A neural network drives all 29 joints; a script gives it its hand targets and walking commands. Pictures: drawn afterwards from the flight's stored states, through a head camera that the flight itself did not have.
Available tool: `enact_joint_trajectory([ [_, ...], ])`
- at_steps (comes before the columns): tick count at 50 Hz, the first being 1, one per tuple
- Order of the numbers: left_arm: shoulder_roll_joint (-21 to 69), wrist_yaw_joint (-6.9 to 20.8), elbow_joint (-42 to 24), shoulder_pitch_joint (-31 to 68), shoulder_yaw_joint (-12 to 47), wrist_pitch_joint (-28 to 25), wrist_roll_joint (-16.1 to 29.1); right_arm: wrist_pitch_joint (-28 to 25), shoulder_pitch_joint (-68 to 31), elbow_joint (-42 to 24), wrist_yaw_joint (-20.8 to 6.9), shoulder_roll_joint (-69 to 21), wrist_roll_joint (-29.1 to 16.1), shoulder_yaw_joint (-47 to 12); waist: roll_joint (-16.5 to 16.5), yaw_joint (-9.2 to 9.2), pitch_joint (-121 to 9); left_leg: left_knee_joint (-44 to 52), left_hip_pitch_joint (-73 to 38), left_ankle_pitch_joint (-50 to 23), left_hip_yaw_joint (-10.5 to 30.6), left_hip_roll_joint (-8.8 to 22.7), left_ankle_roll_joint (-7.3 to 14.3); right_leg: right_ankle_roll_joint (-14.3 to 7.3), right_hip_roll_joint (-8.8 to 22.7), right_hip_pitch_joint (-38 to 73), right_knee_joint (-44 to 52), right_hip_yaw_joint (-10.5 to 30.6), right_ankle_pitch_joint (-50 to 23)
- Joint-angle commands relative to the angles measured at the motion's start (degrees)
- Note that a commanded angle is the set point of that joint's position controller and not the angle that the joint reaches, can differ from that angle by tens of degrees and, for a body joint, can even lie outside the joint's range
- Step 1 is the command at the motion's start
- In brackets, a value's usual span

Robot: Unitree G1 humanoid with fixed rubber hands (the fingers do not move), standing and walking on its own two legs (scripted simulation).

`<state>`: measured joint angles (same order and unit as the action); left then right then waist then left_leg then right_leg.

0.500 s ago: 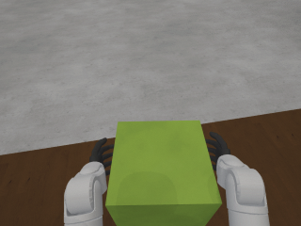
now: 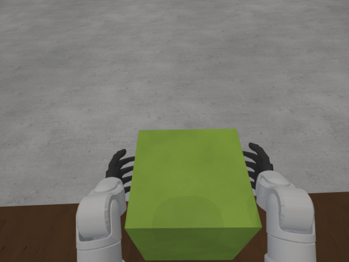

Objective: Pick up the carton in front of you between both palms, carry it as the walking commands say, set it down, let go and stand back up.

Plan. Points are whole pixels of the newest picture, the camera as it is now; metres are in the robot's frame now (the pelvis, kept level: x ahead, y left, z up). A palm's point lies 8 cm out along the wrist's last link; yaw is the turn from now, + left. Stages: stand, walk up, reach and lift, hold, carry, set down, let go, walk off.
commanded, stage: carry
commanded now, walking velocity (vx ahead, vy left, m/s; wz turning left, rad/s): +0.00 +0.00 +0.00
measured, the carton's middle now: (188, 198) +0.27 +0.01 +0.01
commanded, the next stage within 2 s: none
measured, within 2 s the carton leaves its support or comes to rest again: neither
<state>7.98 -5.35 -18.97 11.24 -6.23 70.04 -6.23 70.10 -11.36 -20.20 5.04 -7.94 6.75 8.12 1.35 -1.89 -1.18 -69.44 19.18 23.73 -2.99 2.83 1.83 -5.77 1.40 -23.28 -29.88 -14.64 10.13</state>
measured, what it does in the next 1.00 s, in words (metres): walks ahead: left foot, then right foot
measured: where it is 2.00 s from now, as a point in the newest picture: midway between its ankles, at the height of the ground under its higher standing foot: outside the picture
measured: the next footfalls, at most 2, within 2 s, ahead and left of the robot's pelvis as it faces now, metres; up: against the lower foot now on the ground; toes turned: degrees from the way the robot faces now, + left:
left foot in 0.28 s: +0.32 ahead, +0.07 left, +0.00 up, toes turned +2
right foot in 0.42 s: +0.18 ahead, -0.10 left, +0.00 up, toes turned -11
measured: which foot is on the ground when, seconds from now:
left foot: up 0.00-0.26, down 0.28-1.00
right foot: down 0.00-0.32, up 0.34-0.40, down 0.42-1.00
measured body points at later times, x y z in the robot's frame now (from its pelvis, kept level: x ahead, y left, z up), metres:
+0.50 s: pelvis +0.20 +0.01 +0.00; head +0.26 +0.01 +0.44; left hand +0.59 +0.14 +0.08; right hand +0.58 -0.16 +0.09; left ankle +0.27 +0.09 -0.73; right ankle +0.11 -0.08 -0.73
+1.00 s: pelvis +0.24 -0.03 +0.01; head +0.29 -0.05 +0.45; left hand +0.62 +0.09 +0.11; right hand +0.60 -0.21 +0.11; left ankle +0.27 +0.08 -0.72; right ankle +0.13 -0.09 -0.73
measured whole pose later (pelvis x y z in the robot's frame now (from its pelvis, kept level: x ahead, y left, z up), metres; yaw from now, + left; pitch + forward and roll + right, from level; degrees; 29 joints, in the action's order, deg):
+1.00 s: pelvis +0.24 -0.03 +0.01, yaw -4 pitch +5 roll +2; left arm 2.8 -6.8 0.2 36.6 -14.2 68.7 -4.8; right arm 68.2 -38.2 1.8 7.9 -1.3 3.4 12.3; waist 0.7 0.9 1.2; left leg -35.7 24.8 16.0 -6.6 0.7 2.4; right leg -3.5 -0.5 -8.4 -26.7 -4.2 22.8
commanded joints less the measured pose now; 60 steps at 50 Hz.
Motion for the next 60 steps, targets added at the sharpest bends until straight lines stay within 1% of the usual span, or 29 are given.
enact_joint_trajectory([
  [1, 51.6, 15.5, -5.9, 30.9, 42.4, -1.3, 25.8, -1.2, -28.6, -1.9, -14.0, -51.9, -23.7, -43.7, -4.1, -0.05, -21.3, -0.7, 14.1, -4.1, 2.1, 2.3, 0.9, -3.0, 16.4, 27.1, 10.9, 19.1, -27.4],
  [8, 45.4, 15.3, -1.2, 39.6, 42.2, -3.1, 26.4, -3.4, -37.1, 2.1, -11.5, -47.7, -22.6, -44.8, -10.3, 0.78, -19.9, 23.9, 10.3, -12.9, -4.7, -2.4, 0.3, -3.0, 11.2, 21.9, 5.8, 6.0, -39.9],
  [12, 41.2, 13.5, 4.6, 46.5, 38.7, -2.5, 25.6, -2.1, -45.4, 6.9, -11.0, -43.8, -24.9, -42.6, -10.2, 0.78, -19.4, 34.7, 3.3, -22.4, -6.0, -3.9, 1.6, -1.9, 10.1, 19.5, -0.6, 4.3, -34.2],
  [14, 40.4, 12.6, 8.6, 49.9, 36.4, -1.8, 25.0, -1.4, -48.7, 11.3, -11.3, -43.2, -25.8, -40.3, -6.5, 2.03, -18.9, 45.6, -6.8, -34.2, -6.2, -3.0, 2.0, 1.3, 7.8, 15.5, -8.4, 3.1, -25.3],
  [15, 39.9, 12.2, 11.1, 51.4, 35.0, -1.4, 24.5, -1.0, -50.4, 13.9, -11.4, -42.6, -26.1, -38.5, -2.3, 2.3, -21.6, 42.9, -15.4, -53.0, 2.0, 4.4, 2.7, 3.6, 5.9, 10.6, -12.4, 4.6, -10.1],
  [16, 41.3, 11.9, 13.3, 54.3, 34.7, -0.9, 24.9, -1.1, -53.1, 16.8, -11.4, -42.4, -25.6, -36.5, 5.6, 2.82, -27.0, 37.0, -25.9, -72.7, 12.0, 14.2, 9.8, 5.9, 2.1, 4.4, -17.5, 8.6, 9.7],
  [17, 42.1, 11.8, 15.2, 56.0, 33.8, -0.6, 25.1, -1.3, -53.0, 19.8, -11.5, -43.6, -26.0, -35.4, 11.8, 4.09, -28.9, 39.5, -26.4, -67.0, 17.1, 16.7, 13.8, 5.7, 0.3, 1.8, -18.4, 10.7, 21.8],
  [18, 44.2, 11.7, 16.1, 59.1, 33.3, -0.7, 25.7, -1.6, -55.0, 20.9, -11.7, -45.5, -26.7, -34.8, 11.0, 3.6, -28.4, 41.4, -25.5, -61.0, 17.1, 16.1, 14.0, 5.2, 0.2, 1.0, -16.8, 12.6, 25.2],
  [21, 51.3, 11.7, 18.4, 66.2, 32.0, -1.9, 27.6, -2.4, -63.0, 22.1, -12.3, -52.8, -28.7, -34.1, 7.1, 2.05, -29.6, 39.6, -21.2, -52.4, 8.9, 11.0, 8.2, 4.2, 0.4, 9.2, 2.5, 11.9, 10.8],
  [23, 54.6, 11.6, 18.8, 70.1, 31.6, -2.9, 27.8, -2.9, -68.1, 20.5, -12.3, -55.8, -29.5, -33.9, 0.5, 1.95, -30.1, 36.7, -18.4, -52.1, 4.2, 7.8, 6.0, 3.7, 2.8, 14.0, -1.4, 13.7, -4.9],
  [25, 56.5, 11.6, 19.8, 70.1, 31.1, -3.0, 28.4, -3.4, -68.6, 20.7, -11.6, -56.7, -29.1, -33.1, -0.9, 1.94, -31.5, 34.1, -16.7, -56.8, 2.7, 6.7, 6.0, 4.1, 3.9, 17.2, -4.9, 13.5, -17.0],
  [31, 57.2, 11.2, 15.3, 69.8, 31.2, -2.9, 28.3, -3.0, -67.3, 17.1, -10.0, -56.9, -27.4, -33.3, 1.4, 2.22, -33.1, 33.1, -22.7, -68.7, 3.2, 7.4, 8.2, 5.2, 2.5, 14.0, -1.5, 13.1, -12.5],
  [36, 53.9, 11.0, 11.6, 66.3, 32.1, -1.8, 26.8, -2.0, -64.6, 13.3, -9.5, -54.9, -26.6, -35.7, -5.9, 2.1, -32.9, 34.4, -11.4, -45.0, -1.6, 1.6, 6.0, 4.1, 5.9, 25.1, -6.2, 14.0, -44.0],
  [38, 53.0, 11.5, 11.5, 65.7, 32.9, -1.6, 26.5, -1.9, -64.2, 13.6, -9.8, -54.7, -26.5, -36.8, -6.5, 2.37, -31.4, 37.8, -12.0, -42.1, -3.3, -0.3, 5.1, 4.5, 5.9, 24.0, -8.9, 13.5, -47.7],
  [40, 52.3, 11.9, 11.3, 65.7, 33.6, -1.8, 26.2, -2.0, -64.1, 14.4, -10.4, -54.8, -27.1, -38.0, -1.9, 3.57, -31.5, 37.0, -22.9, -59.1, 0.1, 3.2, 6.8, 6.3, 4.3, 13.4, -10.4, 12.9, -30.2],
  [42, 51.9, 12.0, 11.8, 65.3, 34.0, -1.9, 25.6, -2.1, -64.3, 15.6, -11.1, -55.3, -28.0, -38.8, 7.2, 4.47, -30.1, 35.1, -36.1, -80.9, 7.0, 9.5, 10.6, 7.1, 0.5, -0.7, -2.3, 12.8, 9.3],
  [43, 51.3, 12.0, 12.4, 64.8, 33.7, -1.8, 25.3, -2.0, -64.2, 16.4, -11.3, -55.4, -28.4, -38.9, 7.8, 4.06, -29.8, 34.4, -36.2, -82.9, 7.0, 10.0, 10.6, 6.7, -0.2, 0.9, 6.1, 12.8, 11.5],
  [44, 51.0, 12.0, 13.2, 63.9, 33.2, -1.5, 25.1, -2.0, -63.6, 17.2, -11.4, -55.4, -28.4, -38.7, 7.0, 3.27, -30.2, 33.6, -30.5, -77.2, 4.6, 8.8, 8.9, 6.4, 0.2, 9.3, 13.6, 11.6, 2.2],
  [45, 50.8, 12.2, 14.0, 63.7, 32.5, -1.5, 25.0, -2.0, -63.8, 17.4, -11.6, -55.6, -28.4, -38.6, 3.7, 2.7, -29.4, 33.7, -21.2, -61.6, 2.2, 6.3, 6.6, 5.8, 2.0, 18.0, 11.7, 11.9, -13.9],
  [47, 50.0, 12.5, 16.8, 62.3, 31.2, -1.3, 24.8, -1.9, -63.6, 18.8, -11.5, -56.1, -27.9, -37.9, -13.0, 1.74, -27.3, 31.0, 5.5, -15.4, -4.0, -1.5, 1.7, 2.9, 10.3, 38.7, -1.6, 15.3, -65.5],
  [48, 50.2, 12.8, 17.1, 61.9, 30.8, -1.5, 24.8, -2.0, -64.2, 18.6, -11.4, -56.1, -27.8, -37.5, -15.4, 0.61, -25.9, 31.3, 12.0, -3.8, -5.5, -3.7, -0.1, 0.2, 12.7, 42.1, -3.0, 16.7, -74.4],
  [49, 50.6, 12.9, 16.3, 63.2, 30.6, -1.7, 24.9, -2.1, -65.8, 18.4, -11.3, -56.3, -27.7, -37.4, -13.7, -0.42, -24.9, 31.0, 13.1, -2.7, -4.9, -3.8, -0.3, -0.8, 13.1, 41.7, -3.0, 18.1, -74.3],
  [53, 51.0, 12.9, 14.3, 67.4, 32.0, -2.0, 26.1, -2.0, -65.8, 19.9, -11.1, -57.1, -28.2, -36.7, -9.8, 1.61, -23.5, 41.2, 0.3, -17.5, -4.6, -3.7, 0.6, 0.7, 8.8, 31.7, -4.3, 13.0, -58.4],
  [54, 51.3, 12.8, 14.8, 67.0, 32.3, -2.0, 26.2, -1.9, -65.2, 20.5, -11.2, -56.8, -28.0, -36.1, -8.8, 2.84, -25.0, 43.1, -7.4, -28.6, -3.7, -2.5, 1.6, 1.7, 7.6, 26.8, -6.6, 11.5, -52.9],
  [55, 51.7, 12.8, 15.4, 66.4, 32.4, -1.9, 26.3, -1.9, -64.4, 21.6, -11.3, -56.2, -27.5, -35.4, -5.5, 3.21, -27.4, 37.9, -17.3, -51.0, 0.3, 2.3, 4.5, 3.8, 6.0, 18.5, -9.7, 10.8, -40.1],
  [56, 51.9, 12.8, 15.1, 66.9, 32.5, -1.8, 26.5, -2.0, -63.3, 22.6, -11.4, -55.8, -27.1, -34.8, -0.4, 3.46, -30.4, 34.1, -25.6, -68.9, 5.8, 8.5, 8.7, 6.3, 4.7, 10.6, -11.2, 12.1, -23.0],
  [57, 52.0, 12.7, 15.0, 68.0, 32.7, -1.8, 26.7, -2.2, -63.0, 22.6, -11.5, -56.2, -27.4, -34.7, 4.5, 4.4, -30.9, 35.0, -29.4, -77.0, 8.6, 11.1, 10.6, 6.9, 2.5, 6.0, -10.3, 12.8, -6.6],
  [58, 52.8, 12.7, 14.6, 68.9, 33.1, -1.7, 27.1, -2.3, -64.1, 21.8, -11.6, -56.5, -27.8, -34.6, 9.5, 4.11, -29.5, 36.4, -31.3, -76.9, 10.1, 11.5, 10.8, 6.8, 1.0, 2.8, -3.2, 13.3, 9.9],
  [60, 53.3, 12.2, 15.0, 69.7, 32.7, -1.6, 27.3, -1.9, -66.0, 20.9, -11.7, -57.0, -28.7, -34.7, 7.8, 2.73, -28.1, 36.5, -25.6, -67.3, 6.7, 9.4, 7.8, 5.6, 1.8, 12.1, 8.9, 12.1, 5.3],
])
